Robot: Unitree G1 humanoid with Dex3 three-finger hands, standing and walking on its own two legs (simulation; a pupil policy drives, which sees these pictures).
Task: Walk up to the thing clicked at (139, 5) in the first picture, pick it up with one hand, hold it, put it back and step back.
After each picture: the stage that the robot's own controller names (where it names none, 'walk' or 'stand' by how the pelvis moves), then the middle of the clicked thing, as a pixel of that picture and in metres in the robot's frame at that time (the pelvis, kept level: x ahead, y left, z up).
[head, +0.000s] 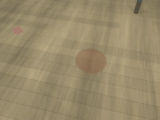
stand; (138, 5) +2.20 -0.79 -0.65
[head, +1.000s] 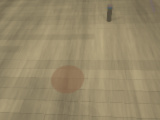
walk; (109, 13) +2.15 -0.21 -0.62
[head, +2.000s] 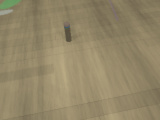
walk; (67, 32) +1.51 +0.29 -0.65
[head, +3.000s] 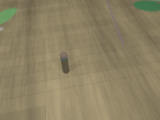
walk; (64, 63) +1.04 +0.26 -0.65
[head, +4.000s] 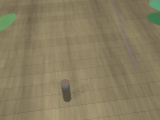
walk; (66, 91) +0.71 +0.19 -0.64
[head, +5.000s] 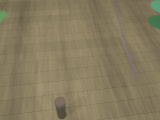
stand; (61, 108) +0.51 +0.17 -0.63
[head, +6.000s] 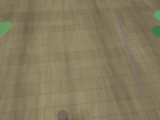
stand; out of the picture +0.46 +0.15 -0.65
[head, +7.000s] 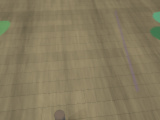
stand; out of the picture +0.47 +0.16 -0.65
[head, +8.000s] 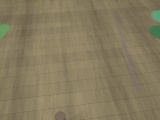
stand; out of the picture +0.47 +0.17 -0.66
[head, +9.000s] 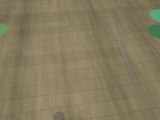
stand; out of the picture +0.46 +0.18 -0.66
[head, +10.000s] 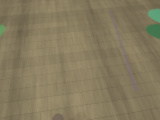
go down; out of the picture +0.44 +0.18 -0.66
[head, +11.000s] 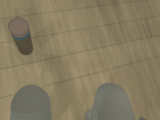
go down; (23, 39) +0.53 +0.22 -0.28
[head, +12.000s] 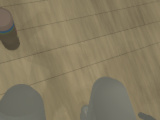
approach; (7, 33) +0.52 +0.24 -0.25
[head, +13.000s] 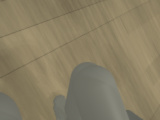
close in; out of the picture +0.51 +0.29 -0.17
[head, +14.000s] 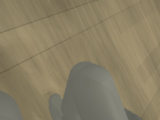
lift; out of the picture +0.50 +0.29 -0.17
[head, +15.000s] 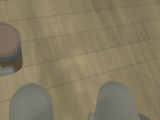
lift; (8, 54) +0.39 +0.24 -0.03
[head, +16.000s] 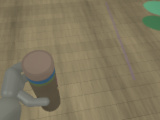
hold; (45, 86) +0.31 +0.13 +0.09
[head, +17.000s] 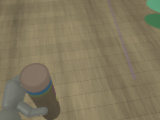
hold; (44, 96) +0.29 +0.14 +0.04
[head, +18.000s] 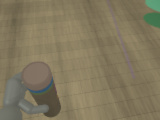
hold; (45, 94) +0.30 +0.14 +0.04
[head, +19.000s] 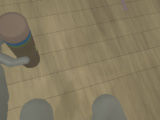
crouch; (23, 46) +0.45 +0.17 -0.04
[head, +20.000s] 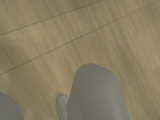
lower; out of the picture +0.47 +0.27 -0.16
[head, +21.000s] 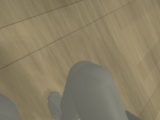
lower; out of the picture +0.47 +0.29 -0.17
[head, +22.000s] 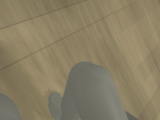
lower; out of the picture +0.47 +0.29 -0.17
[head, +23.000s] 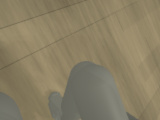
lower; out of the picture +0.47 +0.29 -0.17
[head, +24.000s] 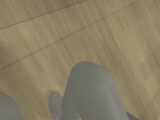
rest; out of the picture +0.47 +0.28 -0.17
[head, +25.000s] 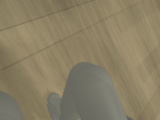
open; out of the picture +0.48 +0.26 -0.19
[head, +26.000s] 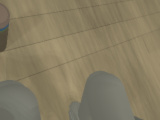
stand; out of the picture +0.49 +0.23 -0.20
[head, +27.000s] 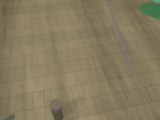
stand; (57, 111) +0.45 +0.14 -0.56
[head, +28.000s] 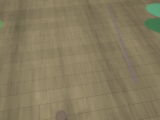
stand; out of the picture +0.45 +0.14 -0.60
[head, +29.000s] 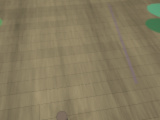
stand; out of the picture +0.44 +0.14 -0.60
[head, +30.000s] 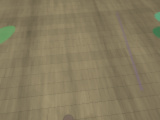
stand; out of the picture +0.46 +0.13 -0.65
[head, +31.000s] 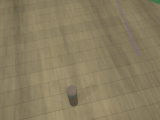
walk; (72, 96) +0.53 +0.10 -0.63
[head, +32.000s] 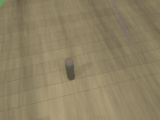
walk; (70, 69) +0.80 +0.15 -0.64
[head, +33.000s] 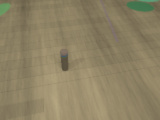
stand; (64, 60) +1.07 +0.20 -0.64
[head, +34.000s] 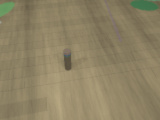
stand; (67, 60) +1.08 +0.18 -0.66
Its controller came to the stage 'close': yes
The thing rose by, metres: 0.69
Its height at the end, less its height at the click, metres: +0.00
